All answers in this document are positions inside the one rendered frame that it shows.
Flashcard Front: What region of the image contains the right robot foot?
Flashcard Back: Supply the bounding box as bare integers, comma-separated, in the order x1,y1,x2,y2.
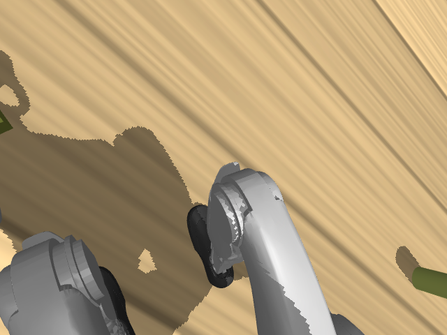
187,204,234,288

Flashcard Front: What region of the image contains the left robot foot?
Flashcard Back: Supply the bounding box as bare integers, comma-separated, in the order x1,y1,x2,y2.
99,266,135,335

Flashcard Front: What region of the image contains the right robot hand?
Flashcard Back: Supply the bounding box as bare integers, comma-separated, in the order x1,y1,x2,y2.
329,309,364,335

